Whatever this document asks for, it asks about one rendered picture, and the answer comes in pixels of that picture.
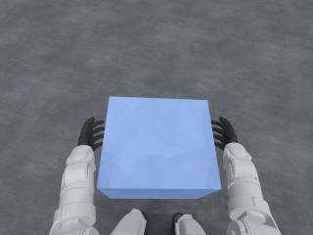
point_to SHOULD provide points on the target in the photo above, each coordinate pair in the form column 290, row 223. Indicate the right robot upper arm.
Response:
column 242, row 226

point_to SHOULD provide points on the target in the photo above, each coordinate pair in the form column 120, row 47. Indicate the robot left hand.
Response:
column 86, row 134

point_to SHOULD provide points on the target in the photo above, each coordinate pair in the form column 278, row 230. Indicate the robot right hand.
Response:
column 227, row 132

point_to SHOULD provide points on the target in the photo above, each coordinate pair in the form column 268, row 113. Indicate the left robot forearm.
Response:
column 76, row 205

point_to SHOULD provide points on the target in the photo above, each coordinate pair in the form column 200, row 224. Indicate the robot right shin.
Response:
column 185, row 216

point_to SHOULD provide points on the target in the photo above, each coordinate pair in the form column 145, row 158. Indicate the carton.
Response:
column 158, row 148

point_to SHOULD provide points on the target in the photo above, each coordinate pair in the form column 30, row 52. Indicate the left robot upper arm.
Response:
column 85, row 230

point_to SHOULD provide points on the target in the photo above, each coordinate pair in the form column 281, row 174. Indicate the left robot thigh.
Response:
column 131, row 224

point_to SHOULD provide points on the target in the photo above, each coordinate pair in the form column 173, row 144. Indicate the right robot forearm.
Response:
column 245, row 195

